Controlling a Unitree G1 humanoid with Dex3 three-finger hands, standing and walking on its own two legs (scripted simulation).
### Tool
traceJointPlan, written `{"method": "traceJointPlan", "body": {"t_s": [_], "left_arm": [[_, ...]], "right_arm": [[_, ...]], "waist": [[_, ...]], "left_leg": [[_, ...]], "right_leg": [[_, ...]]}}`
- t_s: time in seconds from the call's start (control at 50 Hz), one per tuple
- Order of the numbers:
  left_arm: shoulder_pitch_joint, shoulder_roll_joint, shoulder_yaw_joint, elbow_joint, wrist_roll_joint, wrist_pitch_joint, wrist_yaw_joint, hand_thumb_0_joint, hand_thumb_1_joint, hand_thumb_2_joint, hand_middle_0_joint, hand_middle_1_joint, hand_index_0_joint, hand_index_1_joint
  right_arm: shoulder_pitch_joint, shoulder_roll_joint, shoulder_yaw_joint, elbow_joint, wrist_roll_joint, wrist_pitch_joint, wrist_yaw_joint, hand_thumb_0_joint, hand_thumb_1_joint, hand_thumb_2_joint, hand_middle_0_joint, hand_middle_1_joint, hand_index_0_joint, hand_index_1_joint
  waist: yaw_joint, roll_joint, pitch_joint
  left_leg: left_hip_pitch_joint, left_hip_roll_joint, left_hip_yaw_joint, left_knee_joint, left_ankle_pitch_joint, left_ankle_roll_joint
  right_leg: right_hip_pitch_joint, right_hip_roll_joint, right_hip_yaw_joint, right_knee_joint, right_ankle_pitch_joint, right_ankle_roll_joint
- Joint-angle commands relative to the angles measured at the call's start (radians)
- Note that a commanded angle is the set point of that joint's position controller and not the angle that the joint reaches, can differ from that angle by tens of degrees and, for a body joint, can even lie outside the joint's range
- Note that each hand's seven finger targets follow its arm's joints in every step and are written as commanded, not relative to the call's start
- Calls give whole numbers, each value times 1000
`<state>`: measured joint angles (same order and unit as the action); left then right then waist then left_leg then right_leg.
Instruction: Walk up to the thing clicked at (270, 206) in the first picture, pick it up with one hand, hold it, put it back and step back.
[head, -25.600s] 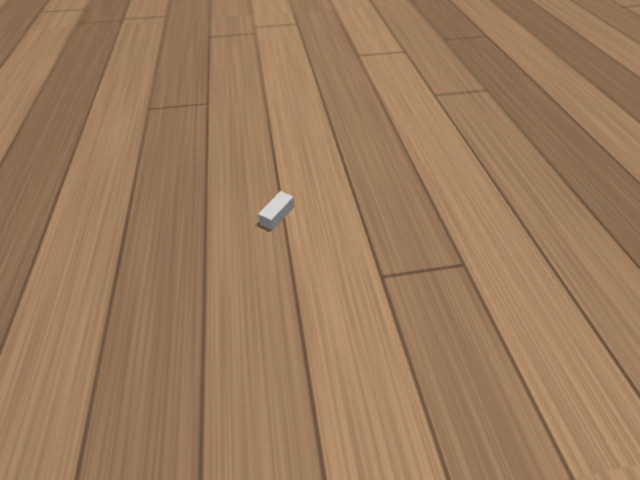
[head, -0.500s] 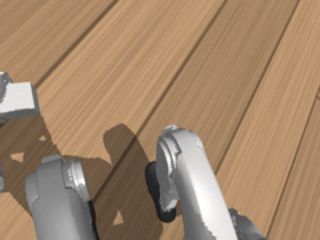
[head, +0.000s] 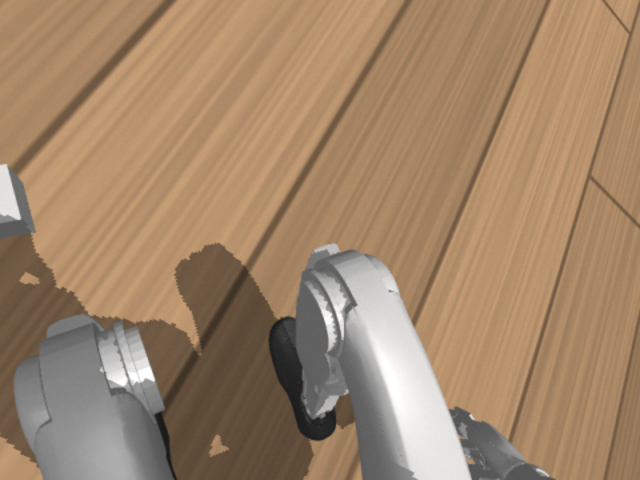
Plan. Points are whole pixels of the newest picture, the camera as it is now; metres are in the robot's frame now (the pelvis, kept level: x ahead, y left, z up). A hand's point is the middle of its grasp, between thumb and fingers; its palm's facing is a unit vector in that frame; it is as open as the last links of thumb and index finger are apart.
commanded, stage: rest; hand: left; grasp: from above
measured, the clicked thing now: out of the picture +0.45 +0.32 -0.26
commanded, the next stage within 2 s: open in 0.44 s
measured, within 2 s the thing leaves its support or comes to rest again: rests again in 0.84 s
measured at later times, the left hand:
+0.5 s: hand out of the picture +0.45 +0.31 -0.23, palm faces -0.47 -0.11 -0.88, open 9.7 cm
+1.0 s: hand out of the picture +0.45 +0.31 -0.24, palm faces -0.46 -0.10 -0.88, open 11.3 cm
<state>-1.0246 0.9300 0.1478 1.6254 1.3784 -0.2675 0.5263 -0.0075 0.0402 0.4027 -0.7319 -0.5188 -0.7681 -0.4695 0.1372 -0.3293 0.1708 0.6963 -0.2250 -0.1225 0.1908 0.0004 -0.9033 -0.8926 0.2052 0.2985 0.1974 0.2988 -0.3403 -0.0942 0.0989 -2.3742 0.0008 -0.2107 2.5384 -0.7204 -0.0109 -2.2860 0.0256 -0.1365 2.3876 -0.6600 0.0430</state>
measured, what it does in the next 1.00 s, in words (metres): stands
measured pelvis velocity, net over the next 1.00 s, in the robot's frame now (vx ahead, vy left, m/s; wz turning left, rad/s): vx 0.00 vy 0.00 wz -0.03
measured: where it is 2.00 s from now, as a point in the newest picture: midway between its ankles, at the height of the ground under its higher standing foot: (236, 436)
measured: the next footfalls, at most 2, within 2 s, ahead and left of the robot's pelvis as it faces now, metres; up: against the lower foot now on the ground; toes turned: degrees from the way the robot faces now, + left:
none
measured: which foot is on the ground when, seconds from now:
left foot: down 0.00-1.00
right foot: down 0.00-1.00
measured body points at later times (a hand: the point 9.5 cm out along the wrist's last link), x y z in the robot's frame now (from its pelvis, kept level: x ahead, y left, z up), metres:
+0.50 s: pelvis +0.00 +0.00 +0.00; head +0.27 +0.11 +0.34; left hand +0.47 +0.32 -0.18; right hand +0.04 -0.26 -0.06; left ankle +0.06 +0.13 -0.27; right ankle +0.11 -0.12 -0.27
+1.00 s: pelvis +0.00 +0.00 +0.00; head +0.27 +0.12 +0.33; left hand +0.47 +0.32 -0.19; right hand +0.04 -0.26 -0.05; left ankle +0.06 +0.13 -0.27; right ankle +0.11 -0.12 -0.27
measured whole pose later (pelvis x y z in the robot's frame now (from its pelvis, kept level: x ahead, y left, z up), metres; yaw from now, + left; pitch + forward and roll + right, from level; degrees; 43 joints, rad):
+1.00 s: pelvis +0.00 +0.00 +0.00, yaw -2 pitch +28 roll -14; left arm -1.07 1.01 0.12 1.72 1.37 -0.26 0.58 -0.01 -0.12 0.74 -0.46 -0.71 -0.46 -0.72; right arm 0.12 -0.35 0.26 0.66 -0.25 -0.20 0.23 0.00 -0.90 -0.90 0.21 0.30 0.20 0.30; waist -0.38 -0.13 0.15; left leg -2.35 0.01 -0.24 2.56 -0.73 -0.01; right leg -2.26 0.04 -0.16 2.38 -0.65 0.05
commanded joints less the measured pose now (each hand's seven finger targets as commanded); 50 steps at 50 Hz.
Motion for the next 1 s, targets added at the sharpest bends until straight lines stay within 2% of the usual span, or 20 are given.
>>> {"method": "traceJointPlan", "body": {"t_s": [0.0, 0.04, 0.08, 0.1, 0.14, 0.16, 0.18, 0.24, 0.26, 0.28, 0.36, 0.44, 0.46, 0.52, 0.58, 0.62, 0.7, 0.88, 0.9, 0.98], "left_arm": [[-302, 212, -13, -126, -18, -7, 51, 0, 745, 703, -1052, -626, -1081, -597], [-303, 264, 21, -106, -7, -3, 61, 0, 757, 721, -1068, -617, -1092, -594], [-291, 265, 33, -106, -9, 0, 70, 0, 752, 749, -1072, -619, -1088, -603], [-279, 263, 31, -97, -11, 1, 75, 0, 759, 768, -1088, -612, -1097, -604], [-312, 236, 2, -92, -11, 2, 74, 0, 761, 747, -1071, -634, -1093, -612], [-292, 251, 10, -98, -14, 4, 78, 0, 747, 735, -1060, -641, -1084, -618], [-298, 227, -18, -87, -19, 8, 75, 0, 744, 730, -1064, -633, -1085, -611], [-290, 259, 3, -57, -21, 14, 79, 0, 734, 731, -1054, -623, -1073, -605], [-308, 221, -38, -66, -23, 15, 75, 0, 719, 723, -1051, -614, -1067, -598], [-304, 249, -10, -43, -26, 18, 79, 0, 717, 710, -1049, -603, -1067, -586], [-262, 288, 13, -13, -34, 19, 85, 0, 685, 683, -1026, -580, -1042, -564], [-297, 251, -23, -20, -40, 12, 76, 0, 662, 643, -997, -589, -1022, -564], [-278, 287, -2, 2, -35, 14, 76, 0, 665, 653, -1005, -584, -1026, -563], [-279, 283, -12, 22, -36, 9, 73, 0, 659, 680, -1006, -594, -1020, -580], [-275, 296, -5, 5, -44, 3, 78, 0, 419, 724, -807, -636, -813, -631], [-271, 290, -12, 13, -38, 1, 75, 0, 259, 703, -705, -644, -713, -636], [-278, 295, -20, -9, -42, -3, 79, 0, 49, 733, -566, -661, -560, -668], [-298, 309, -16, -48, -27, 0, 101, 0, -175, 790, -378, -743, -370, -751], [-310, 285, -31, -45, -27, 2, 99, 0, -190, 814, -369, -765, -359, -775], [-298, 318, -3, -41, -35, 14, 98, 0, -250, 848, -311, -811, -301, -820]], "right_arm": [[199, -295, -83, 2, -8, -15, -9, 0, -900, -899, 200, 300, 200, 300], [221, -316, -85, 17, -14, -20, -4, 0, -900, -899, 201, 300, 200, 300], [220, -309, -81, 21, -12, -20, -1, 0, -899, -899, 201, 300, 200, 300], [206, -311, -79, 18, -11, -20, -2, 0, -898, -899, 201, 300, 200, 300], [197, -306, -67, 11, -19, -31, 9, 0, -900, -899, 201, 300, 200, 300], [184, -306, -67, 5, -14, -31, 6, 0, -901, -900, 201, 300, 200, 300], [182, -298, -61, 1, -11, -35, 8, 0, -901, -900, 201, 300, 200, 300], [192, -320, -60, 1, -15, -44, 12, 0, -900, -900, 201, 300, 200, 300], [178, -305, -48, -7, -12, -49, 16, 0, -901, -901, 201, 300, 200, 300], [181, -322, -51, -5, -18, -52, 16, 0, -900, -900, 201, 300, 200, 300], [194, -325, -42, -5, -12, -51, 13, 0, -899, -900, 201, 300, 200, 300], [181, -319, -29, -22, -16, -51, 12, 0, -901, -902, 201, 300, 200, 300], [190, -325, -29, -10, -16, -51, 12, 0, -901, -901, 201, 300, 200, 300], [196, -322, -17, -11, -16, -52, 13, 0, -901, -902, 201, 300, 200, 300], [185, -331, -17, -19, -18, -51, 8, 0, -895, -901, 201, 300, 201, 300], [191, -324, -10, -21, -20, -52, 11, 0, -895, -900, 201, 301, 201, 301], [173, -329, -12, -24, -18, -53, 7, 0, -895, -901, 201, 301, 201, 301], [181, -334, -13, -12, -21, -70, 20, 0, -893, -901, 201, 301, 201, 300], [178, -337, -11, -22, -25, -74, 23, 0, -894, -901, 201, 301, 201, 301], [171, -340, -15, -11, -21, -81, 30, 0, -893, -901, 201, 300, 201, 300]], "waist": [[-39, 498, -673], [-53, 496, -657], [-43, 504, -676], [-36, 507, -665], [-61, 508, -650], [-41, 509, -666], [-50, 514, -662], [-54, 498, -628], [-62, 513, -627], [-68, 475, -623], [-56, 453, -618], [-71, 446, -616], [-76, 444, -611], [-85, 426, -591], [-69, 456, -597], [-79, 448, -571], [-73, 461, -589], [-78, 511, -604], [-85, 522, -598], [-73, 524, -580]], "left_leg": [[541, 7, 104, -259, 229, 19], [546, 13, 99, -244, 251, 18], [564, 14, 92, -253, 279, 14], [555, 13, 93, -250, 275, 14], [555, 16, 95, -240, 265, 17], [548, 14, 95, -255, 261, 19], [545, 15, 98, -253, 254, 20], [524, 15, 93, -254, 234, 19], [528, 17, 92, -254, 235, 19], [527, 19, 84, -242, 234, 21], [476, 17, 90, -248, 221, 28], [473, 19, 86, -243, 207, 30], [485, 22, 81, -237, 217, 30], [460, 22, 80, -235, 209, 32], [480, 21, 75, -252, 204, 26], [471, 22, 76, -253, 191, 27], [476, 24, 75, -249, 196, 26], [539, 29, 71, -245, 243, 15], [550, 27, 67, -253, 242, 11], [526, 30, 64, -259, 209, 11]], "right_leg": [[326, 43, -109, -200, 228, -75], [326, 43, -113, -192, 250, -73], [339, 44, -115, -184, 270, -74], [334, 46, -114, -187, 267, -77], [338, 47, -112, -186, 270, -73], [350, 50, -110, -192, 269, -73], [357, 51, -106, -190, 269, -72], [335, 47, -115, -191, 247, -71], [339, 50, -111, -188, 251, -72], [336, 49, -120, -192, 254, -70], [381, 54, -113, -209, 244, -67], [374, 55, -115, -214, 235, -67], [373, 54, -119, -205, 245, -66], [388, 56, -115, -208, 239, -64], [381, 57, -120, -215, 229, -69], [376, 56, -121, -214, 218, -68], [376, 59, -121, -213, 226, -67], [374, 59, -125, -197, 269, -67], [359, 56, -130, -193, 265, -69], [353, 56, -130, -197, 233, -72]]}}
